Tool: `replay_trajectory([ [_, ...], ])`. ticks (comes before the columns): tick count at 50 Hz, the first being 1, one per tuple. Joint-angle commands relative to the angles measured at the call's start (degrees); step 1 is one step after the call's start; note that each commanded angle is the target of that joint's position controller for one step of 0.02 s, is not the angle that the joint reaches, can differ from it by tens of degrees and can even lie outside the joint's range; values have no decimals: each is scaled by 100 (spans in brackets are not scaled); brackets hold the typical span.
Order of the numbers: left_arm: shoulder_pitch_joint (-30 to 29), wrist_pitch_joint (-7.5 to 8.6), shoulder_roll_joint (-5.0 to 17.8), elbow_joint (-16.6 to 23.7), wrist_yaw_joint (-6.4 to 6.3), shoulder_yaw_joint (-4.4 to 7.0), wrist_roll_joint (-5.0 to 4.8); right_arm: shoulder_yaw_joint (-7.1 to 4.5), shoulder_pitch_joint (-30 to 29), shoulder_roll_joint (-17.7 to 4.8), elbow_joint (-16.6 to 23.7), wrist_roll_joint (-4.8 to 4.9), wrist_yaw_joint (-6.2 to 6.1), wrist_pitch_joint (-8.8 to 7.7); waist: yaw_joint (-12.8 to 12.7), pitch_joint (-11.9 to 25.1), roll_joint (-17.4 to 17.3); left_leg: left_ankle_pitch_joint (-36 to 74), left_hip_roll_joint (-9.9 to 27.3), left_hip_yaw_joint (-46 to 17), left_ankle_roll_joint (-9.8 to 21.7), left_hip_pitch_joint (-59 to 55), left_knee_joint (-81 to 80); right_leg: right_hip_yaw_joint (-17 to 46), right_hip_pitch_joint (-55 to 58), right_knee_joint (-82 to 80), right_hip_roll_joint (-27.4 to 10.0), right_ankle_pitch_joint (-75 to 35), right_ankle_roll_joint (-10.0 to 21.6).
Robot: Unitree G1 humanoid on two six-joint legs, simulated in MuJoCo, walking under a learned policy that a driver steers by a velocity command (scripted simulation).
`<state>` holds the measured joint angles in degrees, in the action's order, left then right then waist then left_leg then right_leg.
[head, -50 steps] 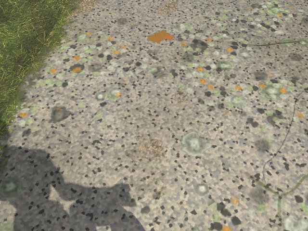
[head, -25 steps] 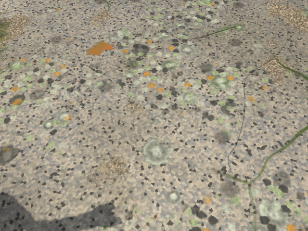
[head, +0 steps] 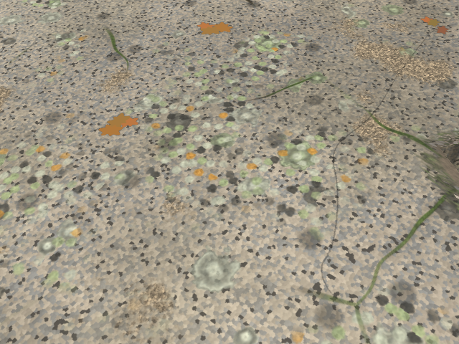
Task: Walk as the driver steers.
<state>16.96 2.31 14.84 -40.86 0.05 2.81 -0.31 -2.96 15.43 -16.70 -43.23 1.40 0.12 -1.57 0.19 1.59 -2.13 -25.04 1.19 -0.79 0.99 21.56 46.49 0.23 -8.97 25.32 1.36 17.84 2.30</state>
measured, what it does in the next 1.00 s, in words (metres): walks ahead: left foot, then right foot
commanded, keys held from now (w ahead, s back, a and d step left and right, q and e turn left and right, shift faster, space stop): w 1.00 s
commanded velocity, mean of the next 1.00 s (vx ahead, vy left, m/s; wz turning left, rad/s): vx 0.47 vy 0.00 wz -0.01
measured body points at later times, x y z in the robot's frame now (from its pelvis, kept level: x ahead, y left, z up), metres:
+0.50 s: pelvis +0.23 +0.07 +0.00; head +0.25 +0.08 +0.45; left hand +0.31 +0.35 -0.12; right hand +0.35 -0.20 -0.10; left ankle +0.28 +0.15 -0.74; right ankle +0.17 -0.09 -0.65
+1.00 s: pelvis +0.51 +0.01 -0.01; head +0.55 +0.00 +0.44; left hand +0.67 +0.27 -0.10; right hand +0.56 -0.27 -0.14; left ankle +0.38 +0.15 -0.65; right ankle +0.58 -0.08 -0.74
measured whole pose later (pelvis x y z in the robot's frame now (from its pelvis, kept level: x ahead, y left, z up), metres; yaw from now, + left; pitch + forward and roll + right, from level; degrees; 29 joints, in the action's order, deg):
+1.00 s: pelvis +0.51 +0.01 -0.01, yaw +0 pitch +2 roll +0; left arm 9.7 5.0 15.7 -41.2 1.8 2.3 -0.2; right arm -2.2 18.8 -17.6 -48.1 1.3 0.5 -3.9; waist 1.2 -2.4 -1.1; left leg -24.1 0.8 -2.0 2.2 19.1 64.7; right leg -2.8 -22.1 29.3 1.0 9.0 3.0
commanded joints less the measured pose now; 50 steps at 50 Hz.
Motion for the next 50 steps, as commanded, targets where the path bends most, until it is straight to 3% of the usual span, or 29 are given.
replay_trajectory([
  [1, 485, 201, 916, 150, -24, 238, 11, -200, -914, -711, 710, 24, 79, -326, -371, -783, 1079, 325, 402, -216, 71, 3156, 1258, 2541, 1542, -1691, -1848, 1252, 1148],
  [3, 405, 187, 841, 147, -28, 191, 7, -172, -1002, -577, 702, -59, 155, -370, -327, -806, 876, 1033, 488, -135, -15, 3007, 1014, 1887, 1356, -1802, -1604, 36, 1011],
  [6, 396, 159, 875, 108, -49, 193, 3, -41, -1239, -246, 741, -74, 239, -388, -371, -677, 838, 1950, 355, 149, -222, 2179, 36, 963, 801, -1831, -1220, -1098, 901],
  [8, 539, 158, 997, 26, -58, 224, -18, 18, -1545, -162, 830, -46, 274, -389, -471, -724, 859, 2392, 221, 244, -255, 1590, -687, 691, 433, -1838, -1158, -1277, 845],
  [10, 718, 169, 1124, -82, -51, 259, -65, 18, -1742, -235, 913, -13, 312, -381, -508, -801, 859, 2557, 141, 240, -191, 1244, -1076, 707, 353, -1869, -1324, -1235, 843],
  [13, 735, 154, 1216, -204, -52, 301, -127, -35, -1743, -440, 978, 9, 347, -385, -345, -861, 858, 2373, 129, 124, 58, 1084, -1468, 740, 747, -1696, -1610, -1587, 731],
  [15, 669, 107, 1312, -239, -64, 330, -104, -128, -1311, -644, 901, -20, 310, -380, -32, -498, 902, 2072, -89, 307, 274, 370, -1580, 584, 1003, -1007, -1580, -3219, 587],
  [16, 668, 72, 1262, -255, -78, 305, -81, -244, -583, -830, 698, -35, 251, -356, 355, 15, 829, 2005, -273, 465, 439, -643, -1621, 343, 879, -55, -1350, -4191, 453],
  [17, 734, 57, 1087, -218, -106, 222, -4, -347, 373, -1057, 473, -30, 183, -325, 782, 713, 695, 1998, 32, 166, 636, -2174, -1416, 154, 99, 1287, -1092, -3888, 252],
  [18, 1432, 124, 414, -19, -74, 16, 0, -479, 1037, -1726, 373, -199, 150, -300, 606, 1802, -857, 669, 1678, -2535, 1554, -4436, -1731, -61, -2073, 3817, -251, -1431, -195],
  [19, 1278, 253, 496, -118, -63, 3, -62, -355, 1159, -1324, 314, -122, 189, -308, 669, 2262, -1406, -419, 2047, -4403, 1705, -4449, -2991, 757, -2704, 4737, 161, 1403, -202],
  [20, 676, 312, 1000, 28, -12, 155, -252, -245, 677, -1048, 325, -87, 175, -313, 618, 1155, -972, -833, 1943, -3745, 1420, -3673, -3173, 765, -3343, 5137, -211, 1164, -125],
  [21, 247, 345, 1033, 146, -4, 138, -267, -203, 304, -917, 377, -88, 159, -304, 474, 532, -505, -447, 1761, -3015, 1276, -2852, -3209, 533, -3371, 4989, -508, 712, -31],
  [22, 45, 346, 958, 173, -19, 130, -159, -163, -10, -784, 378, -136, 166, -307, 288, 102, -172, 151, 1523, -2422, 1219, -2048, -3332, 425, -3211, 4620, -718, 295, -26],
  [23, 139, 292, 900, 115, -31, 156, -90, -120, -229, -637, 411, -210, 175, -345, 63, -20, -290, 615, 1285, -1981, 1152, -1504, -3477, 482, -2840, 4316, -915, -36, -17],
  [25, 419, 164, 694, -39, -31, 125, -73, -121, -395, -575, 388, -198, 180, -420, -142, -43, -389, 1059, 1125, -1552, 1253, -985, -3784, 432, -2427, 4125, -981, -314, -101],
  [29, -184, 105, 623, 131, -79, 105, 24, -159, -191, -713, 162, -155, 126, -500, -93, -431, -113, 1690, 1088, -995, 1370, -903, -4120, 405, -2981, 3180, -1065, -1218, -340],
  [34, -1194, 262, 405, 352, 45, 8, -10, -187, 249, -898, -43, -78, 33, -405, 303, -601, 18, 2152, 893, -369, 1130, -1223, -4113, 103, -2777, 1341, -811, -2520, -372],
  [39, -1864, 334, 464, 629, 229, -2, -66, -224, 719, -1003, -318, -24, 5, -229, 494, -708, -11, 2461, 1263, -441, 1067, -2226, -3696, 105, -2924, 529, -631, -2148, -180],
  [42, -1534, 348, 673, 603, 274, 73, -55, -267, 649, -1109, -371, -9, -32, -132, 202, -423, -207, 3823, 1367, -454, 901, -2685, -3059, -42, -2326, 315, -401, -1406, 67],
  [43, -979, 351, 824, 460, 250, 163, -40, -262, 531, -1123, -361, -14, -42, -97, -145, -49, -230, 4818, 1197, -282, 790, -2643, -2343, -234, -1500, 161, -202, -1384, 214],
  [44, -65, 343, 1118, 202, 191, 308, -27, -187, 538, -955, -328, -60, -59, -76, -561, 625, -145, 4958, 884, -39, 602, -2140, -1179, -204, -61, 242, -252, -1521, 418],
  [45, 774, 320, 1651, 86, 140, 431, 86, -20, 902, -495, -131, -168, -53, -145, -635, 1618, 697, 3240, 339, 229, 278, -275, 930, 1613, 2212, 504, -1627, -1389, 1055],
  [46, 1015, 304, 1681, -22, 171, 431, 18, 111, 1296, -94, -171, -138, -16, -269, -486, 2170, 1827, -759, -529, -260, 67, 1385, 2303, 3944, 3301, -358, -2403, -156, 1613],
  [47, 901, 304, 1158, 3, 160, 281, -32, -37, 728, -726, -116, 26, 31, -365, -691, 1646, 1266, -737, -198, -728, 141, 2035, 2812, 3783, 3001, -682, -2241, 475, 1366],
  [48, 447, 294, 1037, 48, 142, 222, -37, -81, 219, -887, 66, 113, 55, -426, -590, 837, 1000, -194, 107, -492, 196, 2268, 2724, 2965, 2209, -819, -2083, 134, 1181],
  [49, 85, 286, 943, 90, 140, 188, 8, -71, -46, -836, 108, 35, 39, -448, -438, 409, 562, 302, 349, -361, 180, 2106, 2439, 2414, 1432, -964, -1870, -475, 1111],
  [50, -159, 299, 807, 118, 151, 148, 55, -94, -67, -779, 104, -36, 40, -421, -244, 138, 529, 636, 527, -359, 138, 1845, 2123, 2001, 845, -1145, -1677, -1003, 1087],
])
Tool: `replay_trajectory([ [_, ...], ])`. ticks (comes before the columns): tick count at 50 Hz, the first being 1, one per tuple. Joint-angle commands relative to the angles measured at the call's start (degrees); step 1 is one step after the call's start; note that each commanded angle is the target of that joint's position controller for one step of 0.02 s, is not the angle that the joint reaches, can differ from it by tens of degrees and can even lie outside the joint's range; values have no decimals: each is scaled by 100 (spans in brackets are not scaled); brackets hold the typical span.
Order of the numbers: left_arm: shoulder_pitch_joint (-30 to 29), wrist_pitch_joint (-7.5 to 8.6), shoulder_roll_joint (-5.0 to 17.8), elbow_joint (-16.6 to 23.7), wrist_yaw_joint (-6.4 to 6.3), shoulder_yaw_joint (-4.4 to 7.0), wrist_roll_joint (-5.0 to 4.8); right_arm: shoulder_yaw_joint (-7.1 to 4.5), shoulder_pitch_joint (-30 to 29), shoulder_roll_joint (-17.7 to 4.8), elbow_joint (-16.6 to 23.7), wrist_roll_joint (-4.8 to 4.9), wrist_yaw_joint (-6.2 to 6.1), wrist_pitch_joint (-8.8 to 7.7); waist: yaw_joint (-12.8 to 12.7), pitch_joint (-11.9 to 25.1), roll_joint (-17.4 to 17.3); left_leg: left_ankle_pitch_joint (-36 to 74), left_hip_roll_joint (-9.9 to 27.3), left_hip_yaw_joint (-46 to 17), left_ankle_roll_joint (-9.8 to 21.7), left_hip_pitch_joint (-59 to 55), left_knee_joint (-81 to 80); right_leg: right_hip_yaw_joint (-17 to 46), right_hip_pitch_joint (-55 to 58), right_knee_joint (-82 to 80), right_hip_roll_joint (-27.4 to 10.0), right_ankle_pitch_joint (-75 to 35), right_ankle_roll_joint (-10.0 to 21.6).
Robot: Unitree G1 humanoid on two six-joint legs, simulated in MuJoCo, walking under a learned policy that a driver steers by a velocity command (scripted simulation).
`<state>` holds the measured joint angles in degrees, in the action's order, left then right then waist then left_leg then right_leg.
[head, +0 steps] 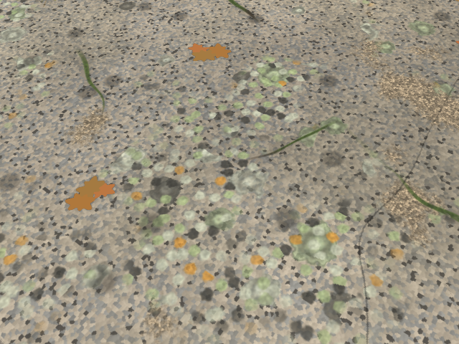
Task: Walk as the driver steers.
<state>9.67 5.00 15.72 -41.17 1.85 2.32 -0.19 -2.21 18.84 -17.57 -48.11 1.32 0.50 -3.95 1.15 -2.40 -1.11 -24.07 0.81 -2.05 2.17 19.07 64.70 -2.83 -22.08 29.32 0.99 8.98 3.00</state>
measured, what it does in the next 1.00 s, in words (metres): walks ahead: left foot, then right foot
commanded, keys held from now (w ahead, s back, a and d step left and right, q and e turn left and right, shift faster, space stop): w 0.64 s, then w+q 0.36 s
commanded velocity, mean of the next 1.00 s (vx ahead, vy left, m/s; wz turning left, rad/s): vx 0.50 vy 0.00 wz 0.11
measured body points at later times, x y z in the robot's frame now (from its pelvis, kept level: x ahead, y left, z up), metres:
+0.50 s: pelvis +0.29 +0.06 -0.01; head +0.32 +0.07 +0.44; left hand +0.32 +0.34 -0.14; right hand +0.46 -0.20 -0.10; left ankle +0.37 +0.15 -0.73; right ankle +0.12 -0.09 -0.65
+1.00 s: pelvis +0.56 +0.02 -0.01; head +0.59 +0.02 +0.44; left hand +0.75 +0.29 -0.08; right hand +0.58 -0.26 -0.14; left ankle +0.39 +0.14 -0.69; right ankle +0.67 -0.08 -0.73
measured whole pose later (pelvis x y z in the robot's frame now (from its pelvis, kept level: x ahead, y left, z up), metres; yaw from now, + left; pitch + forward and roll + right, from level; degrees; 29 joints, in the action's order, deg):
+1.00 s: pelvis +0.56 +0.02 -0.01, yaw +8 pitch +2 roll +0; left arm 1.3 6.5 14.7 -42.3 1.4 2.3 0.2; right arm -3.4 23.3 -16.9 -50.8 1.4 -0.8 -2.5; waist 4.2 -1.8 -1.0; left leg -28.1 -1.3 -5.8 1.6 10.5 48.6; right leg -1.1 -25.4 30.4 -0.3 7.1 1.0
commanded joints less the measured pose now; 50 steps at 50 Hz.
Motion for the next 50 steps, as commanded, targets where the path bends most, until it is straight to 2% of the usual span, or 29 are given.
replay_trajectory([
  [1, 439, 56, 631, 154, -23, 173, 81, -170, -258, -609, 547, -35, 12, -126, -169, 510, 549, 742, 674, -262, -25, 1752, 159, 2054, 1799, -1715, -1505, -378, 1009],
  [4, 405, 153, 714, 14, -25, 206, 14, -122, -186, -360, 506, -68, -18, 35, -1, 314, 529, 1042, 742, -158, -222, 1627, -295, 1462, 1303, -2093, -1382, -961, 1132],
  [7, 573, 130, 833, -153, -95, 240, 12, -91, -771, -284, 683, -120, -27, 37, -128, 69, 412, 1916, 757, -101, -367, 1933, -1315, 1010, 1332, -2252, -1248, -1239, 1078],
  [10, 771, 77, 927, -287, -145, 252, -25, -33, -1376, -146, 815, -100, 38, -40, -354, -58, 413, 2833, 572, 90, -346, 1656, -2516, 610, 1350, -2291, -1056, -1162, 887],
  [13, 1127, 14, 1038, -501, -161, 283, -75, -20, -1885, -159, 974, -51, 116, -89, -553, -166, 405, 3050, 437, 138, -283, 1608, -3108, 637, 1743, -2198, -1244, -960, 867],
  [15, 1214, -53, 1066, -612, -183, 304, -100, -39, -2063, -232, 1076, -38, 177, -113, -541, -219, 432, 2813, 408, 57, -151, 1737, -3359, 705, 2177, -2006, -1451, -1073, 807],
  [18, 1136, -151, 1153, -693, -229, 351, -114, -100, -1856, -402, 1066, -55, 232, -139, -311, -53, 524, 2161, 271, 137, 81, 1359, -3551, 750, 2639, -1515, -1621, -1897, 652],
  [19, 1021, -185, 1191, -686, -241, 359, -109, -166, -1452, -517, 963, -66, 218, -143, -57, 198, 568, 2040, 96, 312, 193, 743, -3644, 646, 2647, -1022, -1517, -2772, 562],
  [20, 987, -224, 1082, -680, -253, 313, -78, -302, -620, -744, 701, -78, 172, -135, 342, 730, 469, 2097, -63, 467, 352, -423, -3696, 421, 2395, -9, -1216, -3329, 410],
  [21, 1093, -228, 806, -562, -272, 185, 42, -426, 370, -1132, 501, -119, 110, -111, 675, 1588, -70, 2283, 769, -441, 668, -2146, -3454, 180, 1341, 1677, -885, -2070, 202],
  [22, 1865, -102, 76, -468, -205, -26, 28, -522, 648, -1621, 391, -146, 119, -82, 250, 2255, -1658, 965, 2036, -3271, 1650, -4067, -4085, 223, -1044, 3721, 246, 1670, -201],
  [23, 1548, 29, 619, -567, -169, 74, -83, -372, 654, -1023, 427, -56, 130, -85, 520, 2277, -1201, 76, 2052, -3995, 1619, -4090, -4697, 1028, -1751, 4436, 108, 2464, -164],
  [24, 997, 112, 953, -393, -135, 171, -236, -295, 244, -815, 480, -71, 114, -102, 491, 1396, -849, 194, 1895, -3169, 1356, -3426, -4796, 968, -2157, 4547, -189, 2037, -76],
  [25, 646, 146, 911, -305, -160, 154, -217, -264, -134, -715, 544, -103, 103, -105, 340, 948, -373, 760, 1683, -2511, 1213, -2669, -4871, 786, -2044, 4305, -494, 1502, -59],
  [26, 463, 140, 867, -276, -184, 172, -110, -226, -406, -569, 564, -143, 114, -115, 195, 586, -194, 1412, 1486, -2032, 1157, -1993, -5012, 720, -1867, 3944, -676, 1146, -91],
  [27, 562, 90, 819, -301, -184, 192, -70, -182, -545, -438, 581, -205, 117, -140, 5, 535, -318, 1843, 1335, -1712, 1106, -1588, -5156, 769, -1507, 3734, -827, 885, -105],
  [30, 719, -83, 535, -360, -201, 144, -40, -204, -536, -488, 472, -143, 120, -224, -180, 422, -314, 2378, 1219, -1164, 1217, -1079, -5552, 685, -1216, 3257, -916, 622, -248],
  [32, 348, -129, 486, -226, -221, 126, 5, -242, -425, -620, 367, -131, 71, -232, -129, 210, -207, 2558, 1201, -909, 1250, -1031, -5736, 651, -1528, 2713, -953, 161, -372],
  [35, -284, -69, 400, -31, -202, 104, 41, -256, -164, -686, 232, -84, -1, -166, 43, 40, -147, 2598, 966, -643, 1096, -1070, -5793, 585, -1578, 1560, -832, -801, -462],
  [37, -698, -11, 336, 67, -157, 79, 18, -275, 31, -764, 141, -48, -45, -122, 180, -34, -155, 2514, 864, -530, 1002, -1086, -5746, 516, -1373, 829, -661, -1293, -500],
  [40, -1229, 63, 336, 211, -70, 65, -32, -291, 374, -803, -10, -7, -80, -45, 354, -110, -183, 2384, 956, -668, 976, -1296, -5531, 488, -1173, 237, -468, -1464, -523],
  [42, -1428, 119, 415, 295, -11, 83, -54, -307, 478, -803, -67, 14, -113, 15, 347, -127, -256, 2355, 1089, -885, 930, -1577, -5271, 581, -1109, -67, -405, -1291, -459],
  [44, -1283, 169, 580, 271, 12, 139, -56, -351, 443, -866, -80, 12, -155, 66, 186, -55, -377, 2466, 1215, -1111, 828, -1762, -4980, 625, -768, -261, -358, -935, -351],
  [45, -1056, 192, 666, 214, 4, 178, -58, -370, 392, -893, -72, 5, -164, 93, 41, 46, -453, 2717, 1215, -1166, 775, -1765, -4742, 561, -394, -332, -308, -718, -272],
  [46, -504, 210, 817, 54, -27, 267, -46, -351, 310, -837, -42, -4, -165, 111, -257, 341, -431, 3220, 1005, -1054, 651, -1640, -4188, 449, 425, -519, -236, -649, -128],
  [47, 352, 228, 1085, -129, -78, 381, 24, -263, 260, -600, 47, -63, -151, 108, -634, 1054, -278, 3050, 662, -843, 477, -1081, -3030, 712, 1853, -283, -605, -683, 135],
  [48, 1135, 196, 1597, -210, -129, 519, 118, -120, 594, -107, 267, -93, -139, 51, -729, 2027, 771, 1392, -101, -289, 87, 774, -969, 2438, 4069, -229, -1958, -242, 745],
  [49, 1294, 125, 1431, -289, -104, 479, 64, -70, 876, -22, 334, 18, -132, -24, -629, 2493, 1942, -1051, -346, -417, -31, 2014, 305, 4326, 4634, -966, -2617, 914, 1208],
  [50, 975, 109, 934, -230, -104, 336, 20, -236, 563, -634, 317, 134, -134, -32, -668, 1659, 1248, -754, 19, -684, -14, 2456, 826, 3828, 3954, -1191, -2418, 1545, 977],
])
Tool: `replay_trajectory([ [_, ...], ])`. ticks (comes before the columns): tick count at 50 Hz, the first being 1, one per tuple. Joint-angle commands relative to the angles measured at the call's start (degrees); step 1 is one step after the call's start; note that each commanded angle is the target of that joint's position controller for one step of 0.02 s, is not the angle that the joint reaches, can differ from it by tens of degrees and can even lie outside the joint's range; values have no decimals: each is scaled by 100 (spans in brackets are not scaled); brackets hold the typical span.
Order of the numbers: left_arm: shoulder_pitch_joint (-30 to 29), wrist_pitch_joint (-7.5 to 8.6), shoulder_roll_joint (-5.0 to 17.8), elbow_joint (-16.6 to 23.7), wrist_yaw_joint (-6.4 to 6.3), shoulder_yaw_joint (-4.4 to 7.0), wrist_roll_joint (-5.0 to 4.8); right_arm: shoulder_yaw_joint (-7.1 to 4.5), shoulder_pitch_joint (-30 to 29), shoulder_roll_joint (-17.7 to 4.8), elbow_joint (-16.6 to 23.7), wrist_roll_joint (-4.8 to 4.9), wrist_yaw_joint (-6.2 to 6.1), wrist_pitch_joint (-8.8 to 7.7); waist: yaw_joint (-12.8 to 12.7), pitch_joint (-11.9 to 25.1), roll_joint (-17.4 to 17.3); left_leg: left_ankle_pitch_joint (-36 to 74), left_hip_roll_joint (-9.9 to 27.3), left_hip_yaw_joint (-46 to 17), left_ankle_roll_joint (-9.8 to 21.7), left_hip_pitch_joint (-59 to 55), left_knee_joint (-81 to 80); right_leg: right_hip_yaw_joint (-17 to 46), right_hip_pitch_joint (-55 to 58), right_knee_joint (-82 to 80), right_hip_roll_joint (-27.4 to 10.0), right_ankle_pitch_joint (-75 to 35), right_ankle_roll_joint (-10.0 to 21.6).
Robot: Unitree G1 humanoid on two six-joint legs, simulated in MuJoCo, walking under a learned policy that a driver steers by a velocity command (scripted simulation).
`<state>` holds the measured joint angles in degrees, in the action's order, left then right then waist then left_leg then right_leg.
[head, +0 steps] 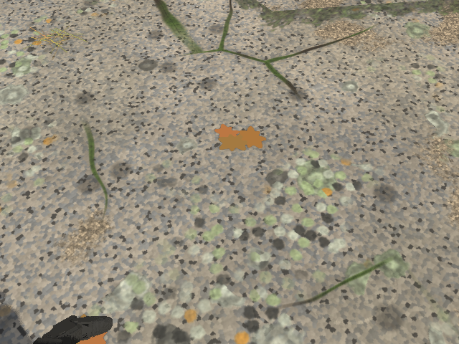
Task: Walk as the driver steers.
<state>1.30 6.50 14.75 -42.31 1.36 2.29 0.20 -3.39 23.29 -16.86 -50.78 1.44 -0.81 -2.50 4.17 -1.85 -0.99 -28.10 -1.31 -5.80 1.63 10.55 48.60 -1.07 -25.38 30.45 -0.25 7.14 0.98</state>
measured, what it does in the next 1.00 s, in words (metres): walks ahead, turning left: left foot, then right foot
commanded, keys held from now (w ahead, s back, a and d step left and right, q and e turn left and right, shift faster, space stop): w+q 0.50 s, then w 0.50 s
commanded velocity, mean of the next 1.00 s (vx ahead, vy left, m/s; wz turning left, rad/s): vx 0.50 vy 0.00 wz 0.39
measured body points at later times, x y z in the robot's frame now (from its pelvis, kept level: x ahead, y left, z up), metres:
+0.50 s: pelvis +0.25 +0.07 -0.01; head +0.29 +0.09 +0.44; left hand +0.21 +0.36 -0.15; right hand +0.52 -0.13 -0.09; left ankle +0.32 +0.17 -0.73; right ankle +0.11 -0.12 -0.68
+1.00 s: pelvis +0.54 +0.14 -0.01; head +0.56 +0.15 +0.44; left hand +0.65 +0.44 -0.09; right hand +0.65 -0.13 -0.13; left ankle +0.33 +0.17 -0.72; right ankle +0.70 +0.09 -0.73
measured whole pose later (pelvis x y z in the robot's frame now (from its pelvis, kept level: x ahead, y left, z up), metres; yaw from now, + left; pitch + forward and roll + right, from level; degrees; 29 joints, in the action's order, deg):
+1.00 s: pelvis +0.54 +0.14 -0.01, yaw +23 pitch +2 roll +1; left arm 1.5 6.1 15.3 -44.0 2.9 2.2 -0.2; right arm -4.1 23.1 -17.0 -48.5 0.6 -0.9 -2.2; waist 3.7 -0.9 1.0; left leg -26.5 -2.7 -3.3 2.5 -3.9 22.1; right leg -1.6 -27.9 27.3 -0.4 2.0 3.5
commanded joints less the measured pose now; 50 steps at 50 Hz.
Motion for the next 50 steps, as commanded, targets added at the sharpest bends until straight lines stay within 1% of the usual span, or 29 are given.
replay_trajectory([
  [1, 1492, -58, 812, -82, -71, 275, -28, -164, -274, -801, 675, 131, -8, -158, -898, 980, 914, 135, 465, -144, 49, 3354, 2442, 2825, 3536, -1421, -2091, 1530, 977],
  [2, 1169, -59, 667, -112, -62, 229, -11, -172, -431, -718, 707, 82, -13, -126, -735, 562, 668, 534, 645, -66, 15, 3160, 2220, 2238, 2814, -1628, -1849, 1042, 897],
  [3, 948, -42, 528, -129, -60, 195, 22, -204, -459, -637, 714, 36, -8, -66, -579, 332, 754, 813, 815, -93, 0, 2934, 1970, 1770, 2323, -1813, -1671, 663, 843],
  [5, 741, 6, 548, -191, -60, 226, 48, -183, -379, -375, 738, 46, 25, 71, -402, 139, 817, 1088, 948, -7, -61, 2565, 1792, 1122, 1743, -2137, -1537, 164, 863],
  [7, 743, 57, 687, -282, -78, 285, 48, -176, -540, -292, 875, 18, 26, 152, -357, 31, 637, 1412, 996, -6, -130, 2698, 1521, 692, 1646, -2309, -1561, -281, 958],
  [9, 821, 58, 801, -372, -110, 330, 51, -168, -773, -275, 995, -9, 53, 161, -395, -31, 505, 1909, 1003, -7, -176, 2869, 981, 298, 1773, -2376, -1549, -606, 990],
  [13, 972, -21, 1004, -464, -168, 387, 12, -95, -1470, -161, 1216, -14, 215, 90, -639, -168, 363, 2871, 900, 368, -116, 2660, -334, -453, 1983, -2396, -1436, -899, 863],
  [16, 1244, -117, 1155, -575, -186, 439, -66, -72, -1975, -169, 1450, -12, 312, 96, -802, -325, 317, 2825, 829, 577, -5, 2705, -891, -692, 2451, -2307, -1581, -967, 782],
  [18, 1342, -200, 1251, -635, -185, 479, -137, -92, -2148, -245, 1593, -18, 360, 115, -788, -372, 344, 2464, 741, 701, 130, 2722, -1106, -809, 2842, -2070, -1697, -1322, 687],
  [20, 1286, -278, 1410, -628, -196, 529, -201, -174, -1995, -409, 1654, -39, 381, 146, -581, -155, 486, 1885, 444, 988, 340, 2236, -1196, -992, 3077, -1422, -1713, -2893, 568],
  [21, 1235, -322, 1481, -613, -202, 552, -238, -263, -1607, -561, 1591, -41, 372, 168, -324, 130, 549, 1649, 204, 1168, 477, 1644, -1229, -1101, 3076, -741, -1659, -3793, 499],
  [22, 1136, -367, 1449, -585, -205, 534, -268, -418, -773, -791, 1374, -19, 338, 185, 171, 557, 449, 1883, -98, 1308, 668, 502, -1564, -1294, 2760, 391, -1463, -4148, 346],
  [23, 1230, -353, 1236, -528, -223, 444, -148, -638, 285, -1234, 1072, 12, 234, 238, 607, 1101, 31, 1998, 52, 702, 938, -1290, -1682, -1335, 1522, 2047, -1233, -2973, 74],
  [24, 1734, -226, 356, -175, -157, 159, 142, -737, 134, -1970, 1091, 88, 174, 201, -104, 1439, -1677, 1176, 1575, -2467, 1973, -3124, -2161, -1026, -1185, 4147, -129, 2238, -322],
  [25, 1275, 5, 674, -116, -91, 166, -62, -581, 245, -1561, 1352, 15, 223, 78, 224, 2318, -1002, 134, 2083, -4231, 2335, -3461, -3175, 442, -1861, 4902, 138, 2829, -259],
  [26, 722, 124, 1055, 3, -44, 261, -316, -449, 51, -1137, 1271, -54, 256, -26, 329, 1514, -543, 566, 1998, -3424, 1956, -2992, -3347, 517, -2332, 4866, -170, 2241, -94],
  [27, 702, 182, 965, -16, -65, 227, -286, -389, -247, -961, 1265, -56, 251, -83, 103, 1069, -238, 1113, 1786, -2679, 1731, -2229, -3278, 492, -2150, 4396, -444, 1720, 11],
  [28, 744, 176, 966, -119, -110, 244, -134, -311, -678, -728, 1314, -65, 235, -95, -136, 728, -30, 1832, 1567, -2032, 1549, -1437, -3271, 480, -1749, 3900, -666, 1378, -12],
  [29, 880, 117, 1002, -191, -111, 277, -75, -237, -948, -560, 1394, -144, 208, -107, -338, 610, -154, 2444, 1413, -1625, 1463, -878, -3380, 524, -1295, 3597, -815, 1122, -27],
  [30, 972, 41, 978, -231, -96, 285, -58, -219, -1028, -545, 1418, -186, 194, -120, -427, 570, -206, 2760, 1347, -1465, 1447, -568, -3512, 508, -1020, 3438, -840, 989, -66],
  [32, 1018, -80, 801, -271, -96, 255, -7, -235, -950, -651, 1334, -149, 159, -179, -486, 468, -111, 3328, 1272, -1050, 1487, -242, -3717, 397, -902, 3021, -816, 726, -204],
  [34, 673, -138, 685, -158, -109, 213, 21, -256, -788, -755, 1214, -132, 99, -211, -404, 242, -81, 3525, 1187, -733, 1435, -171, -3878, 356, -1146, 2375, -790, 137, -337],
  [38, 25, -104, 540, -4, -46, 149, -22, -235, -534, -763, 1004, -104, 35, -205, -142, 23, -197, 3086, 898, -213, 1098, -179, -3969, 248, -995, 864, -572, -1349, -357],
  [42, -551, -49, 517, 178, 50, 105, -80, -240, -159, -795, 712, -75, 35, -189, 88, -248, -242, 2741, 1122, -298, 1058, -600, -3922, 216, -1036, 121, -415, -1642, -223],
  [45, -720, 4, 587, 300, 148, 108, -73, -263, 28, -825, 540, -63, 4, -103, 81, -286, -273, 3286, 1420, -434, 1003, -1349, -3543, 230, -1308, -196, -342, -1073, -9],
  [47, -469, 22, 691, 261, 181, 141, -75, -287, -7, -887, 494, -60, -26, -49, -93, -138, -398, 4151, 1488, -443, 889, -1619, -3203, 129, -951, -286, -216, -589, 157],
  [48, -130, 28, 806, 180, 166, 197, -70, -298, -88, -945, 503, -69, -35, -26, -291, 100, -497, 5153, 1419, -384, 819, -1653, -2809, -28, -407, -294, -37, -366, 270],
  [49, 594, 31, 999, -30, 128, 306, -55, -271, -197, -921, 521, -81, -37, 5, -693, 578, -449, 5973, 1166, -173, 691, -1507, -1965, -197, 631, -410, 131, -515, 445],
  [50, 1578, 23, 1269, -234, 83, 392, 9, -180, -225, -747, 605, -136, -42, 11, -1107, 1370, -252, 5245, 911, -8, 514, -602, -617, 379, 2341, -106, -463, -770, 777],
])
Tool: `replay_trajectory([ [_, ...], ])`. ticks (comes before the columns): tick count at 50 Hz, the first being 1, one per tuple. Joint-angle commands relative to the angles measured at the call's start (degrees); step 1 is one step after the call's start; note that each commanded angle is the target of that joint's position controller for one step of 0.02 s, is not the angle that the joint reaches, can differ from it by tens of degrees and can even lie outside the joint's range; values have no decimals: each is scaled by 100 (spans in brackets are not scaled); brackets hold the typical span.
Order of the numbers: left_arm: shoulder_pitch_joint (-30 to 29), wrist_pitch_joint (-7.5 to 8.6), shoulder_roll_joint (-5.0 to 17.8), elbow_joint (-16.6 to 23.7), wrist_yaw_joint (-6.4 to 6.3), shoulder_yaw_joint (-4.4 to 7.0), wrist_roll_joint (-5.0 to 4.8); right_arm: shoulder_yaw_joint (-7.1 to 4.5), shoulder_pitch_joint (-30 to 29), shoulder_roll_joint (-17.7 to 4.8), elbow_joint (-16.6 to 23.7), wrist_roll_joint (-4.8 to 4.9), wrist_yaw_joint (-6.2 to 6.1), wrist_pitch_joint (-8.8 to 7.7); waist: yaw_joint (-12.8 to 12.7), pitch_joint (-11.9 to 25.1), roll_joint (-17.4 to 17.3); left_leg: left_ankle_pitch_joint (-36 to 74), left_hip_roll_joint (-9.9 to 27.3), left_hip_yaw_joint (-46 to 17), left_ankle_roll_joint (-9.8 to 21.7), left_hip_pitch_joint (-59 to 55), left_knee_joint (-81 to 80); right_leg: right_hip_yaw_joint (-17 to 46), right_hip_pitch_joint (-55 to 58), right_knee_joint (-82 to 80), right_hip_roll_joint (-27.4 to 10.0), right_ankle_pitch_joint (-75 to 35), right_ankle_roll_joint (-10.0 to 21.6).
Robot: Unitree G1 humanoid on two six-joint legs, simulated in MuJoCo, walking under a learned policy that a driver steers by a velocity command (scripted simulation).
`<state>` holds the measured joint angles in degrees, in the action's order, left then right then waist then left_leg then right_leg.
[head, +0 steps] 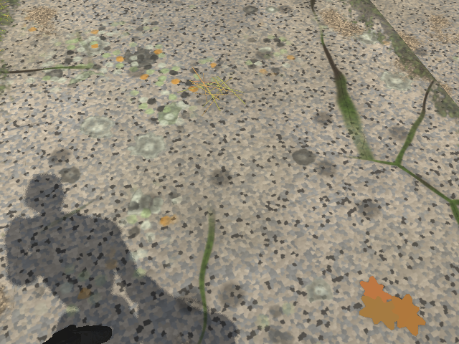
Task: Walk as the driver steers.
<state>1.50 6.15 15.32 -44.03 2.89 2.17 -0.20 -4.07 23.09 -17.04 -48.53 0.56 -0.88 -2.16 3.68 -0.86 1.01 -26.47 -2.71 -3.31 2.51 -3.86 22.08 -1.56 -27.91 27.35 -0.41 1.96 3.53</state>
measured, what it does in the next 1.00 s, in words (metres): walks ahead, turning right: left foot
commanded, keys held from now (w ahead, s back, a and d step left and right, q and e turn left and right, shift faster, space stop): w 0.04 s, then no key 0.40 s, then e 0.06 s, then w+e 0.46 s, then no key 0.04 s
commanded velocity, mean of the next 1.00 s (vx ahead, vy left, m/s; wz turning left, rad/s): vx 0.28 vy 0.00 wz -0.19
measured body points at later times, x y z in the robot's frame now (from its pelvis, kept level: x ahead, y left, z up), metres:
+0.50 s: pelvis +0.20 +0.00 +0.01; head +0.22 +0.02 +0.46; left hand +0.28 +0.27 -0.13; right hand +0.36 -0.26 -0.09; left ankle +0.29 +0.12 -0.72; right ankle +0.14 -0.11 -0.72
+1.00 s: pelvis +0.32 -0.04 +0.03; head +0.34 -0.08 +0.48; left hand +0.35 +0.23 -0.09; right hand +0.46 -0.34 -0.07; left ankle +0.49 +0.09 -0.67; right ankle +0.20 -0.11 -0.72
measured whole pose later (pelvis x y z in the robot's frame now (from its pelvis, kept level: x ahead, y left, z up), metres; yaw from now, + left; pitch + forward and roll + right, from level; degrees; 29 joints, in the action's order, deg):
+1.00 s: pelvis +0.32 -0.04 +0.03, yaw -16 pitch +2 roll +3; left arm 25.3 2.6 13.7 -53.7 -1.0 2.7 -0.7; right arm -4.7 1.5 -16.6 -45.6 0.4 1.0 -5.8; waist -4.3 -0.3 -1.1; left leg -5.5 1.5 -1.6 -1.4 33.6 39.9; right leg 4.8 -2.2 17.1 0.8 16.8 2.8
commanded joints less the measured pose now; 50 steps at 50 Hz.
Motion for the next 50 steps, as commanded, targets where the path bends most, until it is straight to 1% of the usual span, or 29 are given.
replay_trajectory([
  [1, 2241, 21, 1719, -195, -95, 548, 91, 60, 579, -149, 444, -41, 27, -124, -869, 2215, 918, 2239, 102, 58, -69, 3189, 4369, 2969, 4976, 66, -1923, 625, 1490],
  [2, 2398, 0, 1246, -317, -67, 424, -42, 61, 407, -308, 374, 29, 46, -226, -1029, 2414, 1239, -628, -207, -537, -83, 4159, 5163, 4430, 5285, -869, -2192, 1665, 1634],
  [3, 1875, -16, 1002, -226, -90, 325, -72, -56, -178, -753, 529, 161, 69, -287, -1016, 1340, 830, -417, 146, -586, -47, 4653, 5508, 3661, 4465, -1018, -2052, 1640, 1329],
  [4, 1350, -48, 856, -104, -118, 269, -4, -55, -553, -789, 626, 157, 56, -309, -836, 752, 375, 46, 445, -343, -53, 4514, 5313, 2831, 3509, -1059, -1872, 650, 1154],
  [5, 1005, -57, 689, -68, -111, 203, 41, -74, -727, -740, 637, 49, 34, -291, -637, 320, 92, 282, 625, -188, -119, 4257, 4942, 2171, 2662, -1124, -1641, -625, 1074],
  [6, 863, -29, 590, -65, -103, 162, 98, -107, -603, -693, 598, -20, 12, -233, -424, 268, 165, 401, 787, -183, -168, 3818, 4621, 1696, 2164, -1155, -1468, -1632, 1009],
  [8, 753, 7, 546, -165, -88, 131, 117, -60, -257, -394, 468, -34, -22, -104, -196, 334, 294, 513, 793, -73, -316, 3232, 4119, 1094, 1625, -1273, -1261, -2840, 1021],
  [11, 617, -10, 770, -302, -167, 178, 100, 36, -461, -164, 548, -86, -64, -24, -127, 436, 405, 1282, 795, 73, -451, 2978, 2853, 484, 1451, -1322, -1078, -3559, 997],
  [14, 809, -129, 860, -462, -236, 191, 62, 57, -931, -164, 574, -64, -16, -32, -363, 601, 371, 2387, 659, 186, -441, 2661, 1829, 236, 1667, -1325, -921, -3168, 833],
  [17, 976, -242, 878, -654, -256, 175, 33, 26, -1316, -273, 644, -61, 14, -30, -504, 508, 339, 2515, 595, 122, -374, 2589, 1268, 391, 1953, -1188, -1040, -2478, 790],
  [20, 836, -344, 829, -739, -280, 145, -51, -26, -1279, -354, 610, -131, 34, -54, -315, 410, 292, 2656, 479, 195, -164, 2110, 456, 546, 1963, -664, -1015, -1674, 573],
  [21, 1023, -347, 690, -807, -280, 100, -35, -70, -1162, -490, 554, -172, 13, -69, -284, 443, 118, 3500, 572, 64, -42, 1647, 27, 533, 1875, -377, -782, -1228, 331],
  [22, 1328, -302, 524, -812, -275, 46, 111, -136, -1101, -834, 569, -214, -34, -68, -474, 724, -360, 5427, 1138, -435, 174, 901, 293, 365, 1547, 40, -432, -355, 46],
  [23, 2015, -276, 211, -972, -256, -43, 158, -102, -1215, -752, 548, -225, -70, -5, -819, 1134, -1034, 5944, 1718, -962, 762, 80, 585, 263, 937, 246, -141, 1295, -235],
  [24, 1739, -333, 258, -970, -283, -68, 93, -8, -1301, -292, 550, -171, -58, 59, -603, 1225, -1013, 5317, 1774, -1062, 930, 176, 551, 284, 923, 256, -141, 1930, -348],
  [25, 1427, -419, 456, -862, -307, -34, 22, 3, -1472, -262, 556, -135, -36, 95, -555, 1029, -897, 4587, 1630, -980, 833, 400, 481, 320, 820, 175, -156, 1848, -350],
  [27, 1144, -605, 684, -762, -385, 36, -39, -135, -1444, -656, 538, -57, -32, 142, -401, 834, -872, 2397, 1459, -937, 654, 641, 227, 164, 597, 376, 25, 1938, -274],
  [29, 1080, -687, 688, -669, -398, 64, -64, -232, -1112, -867, 436, -10, -105, 150, -264, 715, -1098, 229, 1783, -1460, 768, 714, -304, -2, 265, 960, 111, 2326, -159],
  [33, 870, -607, 652, -542, -299, 144, -100, -277, -1162, -857, 426, -44, -208, -42, -202, 324, -1103, -719, 2382, -1897, 985, 1264, -1046, 223, 12, 2002, -272, 3071, 144],
  [36, 1662, -595, 484, -889, -262, 190, -87, -297, -2211, -863, 604, 111, -147, -17, -852, 314, -866, -259, 1753, -436, 477, 2441, -1009, -289, 1751, 583, -99, 1697, 286],
  [37, 2041, -618, 447, -1099, -246, 220, -28, -290, -2354, -758, 608, 122, -124, 15, -1016, 264, -728, -273, 1476, 79, 293, 2827, -598, -462, 2280, 298, 127, 1328, 293],
  [38, 2423, -638, 514, -1258, -238, 271, -1, -243, -2391, -517, 615, 90, -102, 28, -1128, 217, -272, -454, 1179, 581, 76, 3277, 243, -190, 2676, 33, 86, 1657, 394],
  [39, 2803, -620, 934, -1275, -291, 384, -10, -116, -2491, -39, 721, 13, -32, 6, -1181, 177, 1067, -435, 653, 1246, -319, 4307, 2236, 1739, 3140, -868, -1090, 2890, 876],
  [40, 2690, -485, 1417, -1017, -249, 420, 15, -83, -2944, -44, 1055, 117, -6, -115, -1227, -258, 1516, -711, 49, 505, -325, 5449, 3004, 4264, 3017, -2018, -1981, 4047, 1605],
  [41, 2244, -346, 1233, -857, -291, 365, 69, -146, -2839, -342, 1002, 217, 35, -272, -960, -556, 983, -246, 432, -12, -242, 5790, 3395, 4186, 3048, -2107, -2067, 3885, 1585],
  [42, 1982, -243, 1039, -755, -327, 315, 18, -186, -2575, -517, 869, 185, 79, -381, -732, -604, 831, 389, 565, -62, -194, 5922, 3351, 3649, 3220, -1892, -1887, 3031, 1365],
  [44, 1967, -210, 896, -674, -338, 279, -84, -221, -2489, -599, 693, -84, 81, -476, -682, -347, 386, 1076, 666, 9, -248, 5615, 3003, 2757, 3377, -1692, -1531, 1311, 1025],
  [46, 2119, -234, 787, -654, -377, 246, -69, -167, -2610, -405, 698, -68, 154, -488, -674, -206, 434, 1690, 555, 117, -366, 5018, 2420, 2133, 3169, -1634, -1235, 224, 889],
  [50, 2319, -321, 897, -640, -479, 291, -42, -11, -3160, -65, 854, -8, 245, -472, -820, -344, 563, 2684, 153, 445, -431, 3943, 1049, 1309, 2429, -1455, -774, -909, 628],
])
